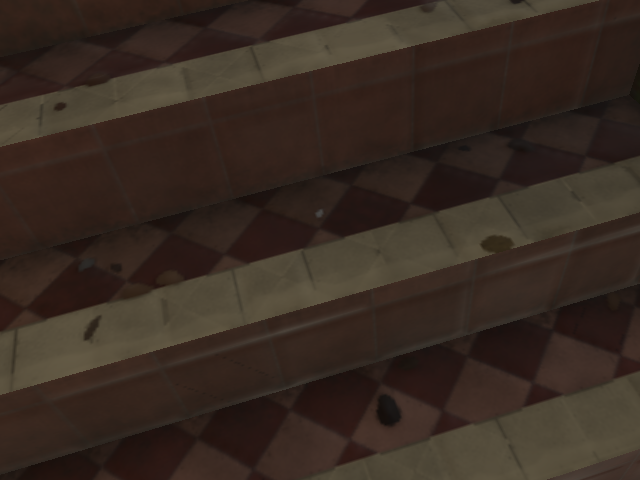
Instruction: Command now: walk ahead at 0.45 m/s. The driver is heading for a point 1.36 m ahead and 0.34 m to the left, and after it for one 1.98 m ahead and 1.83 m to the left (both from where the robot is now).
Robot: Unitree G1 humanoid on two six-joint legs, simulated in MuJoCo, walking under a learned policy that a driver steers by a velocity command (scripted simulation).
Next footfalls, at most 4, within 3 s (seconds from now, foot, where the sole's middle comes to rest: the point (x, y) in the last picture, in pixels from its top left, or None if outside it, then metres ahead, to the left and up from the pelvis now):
0.28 left None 0.17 0.04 -0.58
0.74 right None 0.43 -0.38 -0.38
1.24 left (501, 397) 0.50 -0.18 -0.38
1.56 right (539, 170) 0.78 -0.26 -0.19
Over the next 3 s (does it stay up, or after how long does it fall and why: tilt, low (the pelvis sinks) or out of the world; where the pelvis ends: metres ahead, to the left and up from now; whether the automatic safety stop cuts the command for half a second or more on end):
stays up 1.09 0.32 0.96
